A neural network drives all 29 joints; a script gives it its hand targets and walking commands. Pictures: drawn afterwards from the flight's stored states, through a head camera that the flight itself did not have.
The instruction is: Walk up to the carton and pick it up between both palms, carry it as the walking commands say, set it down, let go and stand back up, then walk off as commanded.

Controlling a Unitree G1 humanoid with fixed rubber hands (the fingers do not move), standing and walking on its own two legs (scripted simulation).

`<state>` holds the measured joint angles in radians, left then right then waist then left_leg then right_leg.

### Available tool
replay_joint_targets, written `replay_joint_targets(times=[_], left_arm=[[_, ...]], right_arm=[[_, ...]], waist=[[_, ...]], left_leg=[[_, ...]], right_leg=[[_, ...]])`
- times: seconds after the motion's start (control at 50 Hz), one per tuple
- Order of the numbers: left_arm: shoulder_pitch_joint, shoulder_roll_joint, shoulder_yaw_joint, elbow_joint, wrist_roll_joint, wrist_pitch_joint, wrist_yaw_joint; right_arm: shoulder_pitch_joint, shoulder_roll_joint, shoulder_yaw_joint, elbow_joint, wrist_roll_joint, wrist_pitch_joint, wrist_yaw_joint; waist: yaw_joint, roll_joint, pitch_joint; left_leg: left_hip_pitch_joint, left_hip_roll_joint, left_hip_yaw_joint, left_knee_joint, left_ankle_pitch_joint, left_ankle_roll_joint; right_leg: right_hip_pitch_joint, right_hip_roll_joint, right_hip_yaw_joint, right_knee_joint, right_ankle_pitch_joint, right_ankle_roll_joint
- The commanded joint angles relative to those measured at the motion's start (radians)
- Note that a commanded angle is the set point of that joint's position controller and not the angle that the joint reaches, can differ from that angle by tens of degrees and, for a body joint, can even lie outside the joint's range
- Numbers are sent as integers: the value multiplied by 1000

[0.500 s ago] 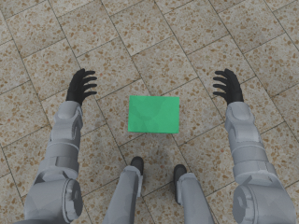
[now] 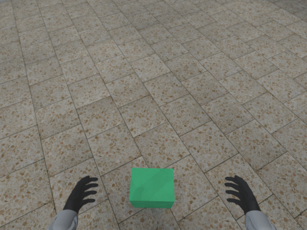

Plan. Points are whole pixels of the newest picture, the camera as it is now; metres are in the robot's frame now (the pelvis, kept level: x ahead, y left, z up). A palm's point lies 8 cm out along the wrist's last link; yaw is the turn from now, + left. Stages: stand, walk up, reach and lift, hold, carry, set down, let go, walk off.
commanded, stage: let go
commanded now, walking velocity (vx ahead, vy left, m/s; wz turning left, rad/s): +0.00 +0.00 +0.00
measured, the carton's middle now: (152, 189) +0.35 +0.04 -0.63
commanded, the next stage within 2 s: stand in 0.56 s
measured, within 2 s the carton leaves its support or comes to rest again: neither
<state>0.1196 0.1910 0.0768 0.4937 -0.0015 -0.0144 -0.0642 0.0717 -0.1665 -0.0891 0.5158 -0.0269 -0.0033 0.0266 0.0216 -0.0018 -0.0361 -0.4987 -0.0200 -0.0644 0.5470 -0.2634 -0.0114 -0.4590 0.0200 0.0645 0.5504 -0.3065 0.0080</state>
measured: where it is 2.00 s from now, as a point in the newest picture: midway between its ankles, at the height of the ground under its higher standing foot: outside the picture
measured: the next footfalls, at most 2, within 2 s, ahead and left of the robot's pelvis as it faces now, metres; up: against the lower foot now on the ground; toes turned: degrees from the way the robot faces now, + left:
none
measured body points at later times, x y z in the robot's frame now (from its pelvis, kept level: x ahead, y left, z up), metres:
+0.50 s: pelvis +0.00 +0.00 +0.01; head +0.01 +0.00 +0.46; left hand +0.18 +0.23 -0.06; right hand +0.17 -0.24 -0.06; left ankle +0.00 +0.13 -0.73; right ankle -0.03 -0.13 -0.73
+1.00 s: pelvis +0.01 +0.01 +0.01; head +0.01 +0.02 +0.46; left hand +0.13 +0.30 -0.10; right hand +0.13 -0.29 -0.08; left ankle -0.01 +0.13 -0.73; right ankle -0.03 -0.13 -0.73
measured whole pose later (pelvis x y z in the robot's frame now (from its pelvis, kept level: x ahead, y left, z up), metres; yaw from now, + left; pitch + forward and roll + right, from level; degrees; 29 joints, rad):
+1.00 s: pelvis +0.01 +0.01 +0.01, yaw -1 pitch -1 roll +0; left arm 0.22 0.35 0.03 0.75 0.04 0.01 0.02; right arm 0.17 -0.34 -0.03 0.81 -0.04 0.01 -0.02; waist 0.00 -0.03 0.01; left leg -0.18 -0.02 -0.03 0.48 -0.28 0.01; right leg -0.14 0.01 0.08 0.46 -0.30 0.02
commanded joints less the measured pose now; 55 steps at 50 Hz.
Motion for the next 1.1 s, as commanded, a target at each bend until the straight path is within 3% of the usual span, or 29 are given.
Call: replay_joint_targets(times=[0.0,0.14,0.36,0.54,0.56,0.6,0.64,0.82,1.08], left_arm=[[47,107,11,-123,-6,-14,6],[76,113,-13,-156,-14,41,-9],[84,123,-8,-159,18,130,-11],[57,118,-3,-199,18,211,25],[66,250,19,-48,32,138,70],[75,239,13,-20,49,80,84],[62,224,9,7,51,53,81],[76,273,-4,128,44,16,86],[74,308,-27,246,38,8,93]], right_arm=[[50,-94,-1,-114,18,-17,5],[128,-124,13,-167,27,31,19],[120,-133,13,-179,13,112,42],[126,-160,32,-161,31,93,22],[93,-247,14,-12,-25,62,-24],[117,-258,10,22,-33,37,-44],[95,-261,12,55,-32,20,-48],[70,-297,15,174,-15,-3,-47],[62,-338,31,282,-6,-7,-53]], waist=[[4,14,-184],[-7,-30,-32],[-9,-12,70],[-14,-16,44],[-1,-59,59],[-22,-35,57],[-26,2,58],[-29,16,2],[-26,10,6]], left_leg=[[352,-34,53,-82,361,-16],[429,-37,77,-156,292,-9],[482,-39,82,-157,242,1],[436,-41,57,-135,222,2],[327,43,40,-104,175,-20],[302,44,18,-124,52,-13],[285,55,-7,-145,-21,-1],[332,81,-29,-125,206,16],[369,97,-35,-141,302,19]], right_leg=[[171,29,-43,-125,344,11],[271,20,-33,-198,322,25],[292,17,-46,-193,260,29],[298,18,-44,-162,263,15],[224,-34,-19,-159,160,25],[224,-45,18,-169,42,15],[215,-45,24,-159,6,6],[281,-67,40,-139,207,-4],[316,-85,44,-153,283,-5]])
